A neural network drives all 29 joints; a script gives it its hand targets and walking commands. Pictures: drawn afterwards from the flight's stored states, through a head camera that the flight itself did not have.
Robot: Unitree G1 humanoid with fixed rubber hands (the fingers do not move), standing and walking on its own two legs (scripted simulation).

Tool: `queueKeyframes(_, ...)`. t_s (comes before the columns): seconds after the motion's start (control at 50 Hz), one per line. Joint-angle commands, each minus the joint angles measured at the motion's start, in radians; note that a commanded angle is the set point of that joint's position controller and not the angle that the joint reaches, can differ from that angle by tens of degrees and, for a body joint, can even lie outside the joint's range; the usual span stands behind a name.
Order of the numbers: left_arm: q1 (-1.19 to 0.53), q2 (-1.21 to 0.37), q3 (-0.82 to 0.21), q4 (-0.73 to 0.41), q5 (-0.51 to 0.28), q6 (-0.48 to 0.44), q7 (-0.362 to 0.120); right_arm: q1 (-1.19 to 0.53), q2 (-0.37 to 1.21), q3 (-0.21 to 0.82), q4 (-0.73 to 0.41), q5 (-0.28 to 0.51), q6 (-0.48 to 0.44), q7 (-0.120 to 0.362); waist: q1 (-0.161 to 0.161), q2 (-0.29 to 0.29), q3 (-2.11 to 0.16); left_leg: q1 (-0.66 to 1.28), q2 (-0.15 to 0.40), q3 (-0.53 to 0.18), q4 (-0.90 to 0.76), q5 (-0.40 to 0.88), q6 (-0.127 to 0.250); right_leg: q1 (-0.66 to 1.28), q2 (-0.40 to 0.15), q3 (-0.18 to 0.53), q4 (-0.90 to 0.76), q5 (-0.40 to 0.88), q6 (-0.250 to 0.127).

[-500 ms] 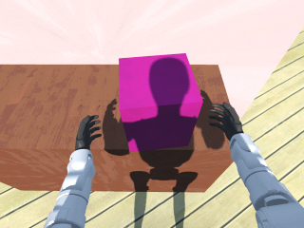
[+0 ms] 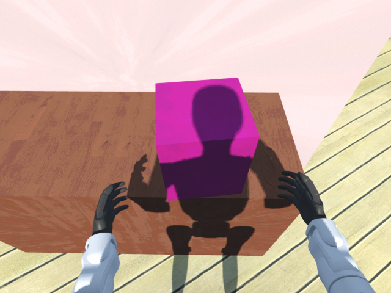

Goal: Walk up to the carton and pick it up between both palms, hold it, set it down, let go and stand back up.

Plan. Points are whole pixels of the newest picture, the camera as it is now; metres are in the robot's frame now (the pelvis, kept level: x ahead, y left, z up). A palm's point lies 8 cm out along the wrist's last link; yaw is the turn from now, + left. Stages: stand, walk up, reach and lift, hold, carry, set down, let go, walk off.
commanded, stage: set down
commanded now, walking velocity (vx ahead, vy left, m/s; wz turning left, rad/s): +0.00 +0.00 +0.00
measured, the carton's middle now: (201, 142) +0.49 +0.03 -0.02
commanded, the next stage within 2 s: let go in 2.00 s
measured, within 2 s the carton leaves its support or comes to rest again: neither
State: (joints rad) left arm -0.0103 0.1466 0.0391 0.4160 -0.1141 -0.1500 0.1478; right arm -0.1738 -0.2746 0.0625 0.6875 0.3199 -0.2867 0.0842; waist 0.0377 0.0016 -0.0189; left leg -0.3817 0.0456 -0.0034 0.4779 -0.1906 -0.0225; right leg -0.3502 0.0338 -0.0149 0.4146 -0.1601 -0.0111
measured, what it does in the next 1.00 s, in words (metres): stands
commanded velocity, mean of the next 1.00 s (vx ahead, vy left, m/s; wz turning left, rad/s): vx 0.00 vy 0.00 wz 0.00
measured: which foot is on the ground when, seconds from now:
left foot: down 0.00-1.00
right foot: down 0.00-1.00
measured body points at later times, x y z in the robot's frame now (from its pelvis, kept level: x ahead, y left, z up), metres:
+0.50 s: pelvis +0.00 +0.01 +0.00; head -0.01 +0.02 +0.45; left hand +0.21 +0.23 -0.02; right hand +0.24 -0.20 -0.02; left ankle +0.03 +0.13 -0.74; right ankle +0.03 -0.11 -0.74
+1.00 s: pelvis +0.01 +0.01 +0.00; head +0.02 +0.02 +0.45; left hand +0.20 +0.23 -0.04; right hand +0.23 -0.20 -0.04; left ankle +0.03 +0.13 -0.74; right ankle +0.03 -0.11 -0.74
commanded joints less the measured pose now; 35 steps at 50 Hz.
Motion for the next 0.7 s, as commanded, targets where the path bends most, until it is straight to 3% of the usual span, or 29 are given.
queueKeyframes(0.0,-0.145,0.089,0.014,-0.269,0.013,-0.098,-0.004,-0.062,-0.160,-0.023,-0.239,0.017,-0.107,0.016,0.005,-0.046,-0.382,0.195,-0.055,-0.001,-0.107,0.287,-0.006,0.306,-0.008,0.081,-0.055,0.176,-0.025)
queueKeyframes(0.08,-0.012,0.084,-0.008,-0.317,-0.009,-0.131,0.003,0.079,-0.138,-0.032,-0.302,-0.002,-0.134,0.011,-0.012,-0.088,-0.305,0.209,-0.059,0.006,-0.114,0.232,0.006,0.322,-0.016,0.080,-0.055,0.152,-0.024)
queueKeyframes(0.1,0.022,0.077,-0.027,-0.313,-0.017,-0.131,0.004,0.097,-0.134,-0.025,-0.300,-0.004,-0.142,0.013,-0.017,-0.098,-0.262,0.223,-0.056,0.000,-0.121,0.202,0.005,0.284,-0.012,0.081,-0.073,0.091,-0.029)
queueKeyframes(0.14,-0.060,0.110,-0.026,-0.359,-0.025,-0.144,0.025,0.040,-0.101,-0.028,-0.361,-0.011,-0.144,0.012,0.024,-0.053,-0.276,0.198,-0.062,0.025,-0.120,0.153,0.010,0.243,-0.025,0.095,-0.079,-0.018,-0.037)
queueKeyframes(0.16,0.004,0.089,-0.051,-0.351,-0.030,-0.152,0.025,0.114,-0.080,-0.043,-0.336,-0.021,-0.135,0.013,0.005,-0.047,-0.260,0.192,-0.060,0.020,-0.123,0.108,0.009,0.229,-0.030,0.094,-0.081,-0.047,-0.034)
queueKeyframes(0.2,-0.100,0.102,-0.052,-0.306,-0.047,-0.133,0.026,0.039,-0.077,-0.063,-0.346,-0.045,-0.110,0.002,-0.001,-0.080,-0.193,0.168,-0.057,0.039,-0.142,-0.021,0.018,0.197,-0.038,0.105,-0.098,-0.209,-0.034)
queueKeyframes(0.22,-0.054,0.093,-0.044,-0.296,-0.032,-0.121,0.033,0.082,-0.097,-0.059,-0.350,-0.058,-0.091,0.006,0.011,-0.069,-0.141,0.184,-0.056,0.046,-0.146,-0.040,0.017,0.186,-0.037,0.096,-0.094,-0.247,-0.033)
queueKeyframes(0.24,-0.023,0.073,-0.060,-0.241,-0.046,-0.104,0.029,0.104,-0.083,-0.053,-0.347,-0.056,-0.080,0.008,-0.011,-0.113,-0.139,0.198,-0.053,0.045,-0.159,-0.042,0.021,0.169,-0.041,0.090,-0.116,-0.249,-0.034)
queueKeyframes(0.26,-0.086,0.105,-0.038,-0.245,-0.039,-0.086,0.027,0.057,-0.082,-0.063,-0.366,-0.065,-0.071,-0.001,-0.002,-0.106,-0.121,0.188,-0.066,0.055,-0.156,-0.087,0.028,0.146,-0.048,0.103,-0.110,-0.309,-0.029)
queueKeyframes(0.28,-0.107,0.112,-0.042,-0.331,-0.038,-0.091,0.042,0.056,-0.079,-0.068,-0.404,-0.055,-0.082,0.005,0.017,-0.085,-0.150,0.207,-0.056,0.048,-0.143,-0.069,0.027,0.149,-0.045,0.101,-0.094,-0.295,-0.027)
queueKeyframes(0.3,-0.088,0.100,-0.062,-0.313,-0.040,-0.092,0.049,0.052,-0.099,-0.089,-0.371,-0.062,-0.075,0.005,0.013,-0.052,-0.166,0.228,-0.053,0.047,-0.137,-0.066,0.013,0.123,-0.039,0.089,-0.088,-0.290,-0.035)
queueKeyframes(0.32,-0.115,0.091,-0.069,-0.339,-0.044,-0.085,0.058,0.031,-0.092,-0.094,-0.380,-0.064,-0.065,0.011,0.008,-0.068,-0.143,0.212,-0.042,0.034,-0.158,-0.076,0.015,0.137,-0.034,0.079,-0.096,-0.294,-0.036)
queueKeyframes(0.34,-0.045,0.069,-0.060,-0.234,-0.022,-0.056,0.045,0.099,-0.084,-0.078,-0.304,-0.059,-0.047,0.014,0.001,-0.075,-0.070,0.214,-0.043,0.036,-0.164,-0.091,0.012,0.127,-0.038,0.088,-0.116,-0.312,-0.042)
queueKeyframes(0.36,-0.054,0.039,-0.074,-0.220,-0.024,-0.031,0.038,0.088,-0.111,-0.098,-0.280,-0.069,-0.031,0.014,-0.018,-0.091,-0.051,0.246,-0.032,0.034,-0.176,-0.120,0.015,0.112,-0.045,0.085,-0.123,-0.315,-0.044)
queueKeyframes(0.38,-0.019,0.075,-0.044,-0.208,-0.016,-0.030,0.037,0.143,-0.084,-0.084,-0.303,-0.073,-0.031,0.006,-0.004,-0.125,-0.061,0.238,-0.044,0.040,-0.170,-0.081,0.021,0.151,-0.043,0.083,-0.115,-0.277,-0.030)
queueKeyframes(0.4,-0.027,0.064,-0.054,-0.210,-0.031,-0.013,0.022,0.154,-0.074,-0.078,-0.309,-0.076,-0.023,-0.001,-0.017,-0.135,-0.055,0.249,-0.043,0.046,-0.170,-0.105,0.025,0.159,-0.064,0.103,-0.124,-0.290,-0.028)
queueKeyframes(0.42,-0.058,0.081,-0.040,-0.252,-0.028,-0.003,0.026,0.125,-0.082,-0.098,-0.297,-0.069,-0.011,0.006,0.002,-0.074,-0.084,0.236,-0.039,0.050,-0.176,-0.121,0.015,0.155,-0.060,0.101,-0.117,-0.316,-0.032)
queueKeyframes(0.44,-0.049,0.067,-0.036,-0.345,-0.019,-0.019,0.047,0.134,-0.102,-0.109,-0.393,-0.064,-0.027,0.009,0.014,-0.065,-0.132,0.274,-0.033,0.036,-0.185,-0.085,0.014,0.163,-0.048,0.080,-0.103,-0.270,-0.034)
queueKeyframes(0.46,-0.006,0.087,-0.027,-0.223,-0.004,0.008,0.023,0.224,-0.042,-0.083,-0.317,-0.097,-0.009,-0.013,-0.004,-0.118,-0.048,0.254,-0.052,0.045,-0.171,-0.066,0.024,0.169,-0.064,0.111,-0.125,-0.268,-0.023)
queueKeyframes(0.48,-0.016,0.071,-0.036,-0.242,-0.004,0.019,0.017,0.185,-0.056,-0.072,-0.360,-0.094,-0.010,-0.011,-0.001,-0.101,-0.065,0.266,-0.044,0.051,-0.172,-0.072,0.016,0.147,-0.064,0.099,-0.129,-0.254,-0.018)
queueKeyframes(0.5,0.038,0.073,-0.062,-0.429,-0.022,-0.020,0.055,0.199,-0.117,-0.122,-0.400,-0.066,-0.039,0.015,0.012,-0.057,-0.152,0.304,-0.030,0.028,-0.169,0.058,0.001,0.149,-0.034,0.058,-0.091,-0.135,-0.032)
queueKeyframes(0.52,0.065,0.064,-0.043,-0.364,0.006,-0.017,0.038,0.241,-0.080,-0.069,-0.368,-0.066,-0.040,0.007,0.011,-0.061,-0.115,0.287,-0.038,0.048,-0.154,0.083,0.005,0.191,-0.039,0.079,-0.103,-0.096,-0.033)
queueKeyframes(0.54,0.060,0.065,-0.062,-0.362,-0.007,-0.016,0.033,0.217,-0.094,-0.102,-0.392,-0.063,-0.042,0.007,-0.009,-0.070,-0.128,0.295,-0.033,0.029,-0.157,0.045,0.005,0.175,-0.038,0.072,-0.094,-0.120,-0.041)
queueKeyframes(0.56,0.068,0.085,-0.034,-0.290,0.013,0.009,0.018,0.240,-0.072,-0.099,-0.344,-0.099,-0.017,-0.005,0.000,-0.058,-0.103,0.286,-0.040,0.044,-0.159,0.051,0.007,0.201,-0.047,0.092,-0.104,-0.098,-0.034)
queueKeyframes(0.58,0.080,0.059,-0.049,-0.346,0.013,-0.002,0.029,0.250,-0.098,-0.120,-0.389,-0.077,-0.032,0.002,-0.013,-0.076,-0.105,0.298,-0.029,0.036,-0.173,0.072,0.002,0.199,-0.039,0.076,-0.103,-0.066,-0.035)
queueKeyframes(0.6,0.078,0.054,-0.071,-0.334,-0.012,-0.002,0.023,0.253,-0.082,-0.110,-0.331,-0.085,-0.039,0.006,-0.026,-0.084,-0.097,0.312,-0.031,0.039,-0.170,0.064,0.003,0.173,-0.040,0.074,-0.111,-0.079,-0.039)
queueKeyframes(0.64,0.122,0.071,-0.040,-0.258,0.011,0.008,0.007,0.286,-0.073,-0.096,-0.325,-0.102,-0.036,-0.008,-0.014,-0.086,-0.068,0.275,-0.048,0.055,-0.160,0.075,0.007,0.200,-0.051,0.084,-0.105,-0.043,-0.028)
queueKeyframes(0.66,0.107,0.104,-0.032,-0.291,0.006,0.014,-0.003,0.275,-0.049,-0.084,-0.357,-0.102,-0.034,-0.015,-0.016,-0.075,-0.072,0.299,-0.054,0.068,-0.159,0.090,0.012,0.203,-0.058,0.096,-0.114,-0.028,-0.021)
queueKeyframes(0.68,0.108,0.124,-0.017,-0.190,0.031,0.024,-0.021,0.307,-0.030,-0.069,-0.278,-0.127,-0.019,-0.032,-0.039,-0.098,0.000,0.269,-0.060,0.069,-0.158,0.055,0.014,0.210,-0.068,0.104,-0.126,-0.046,-0.016)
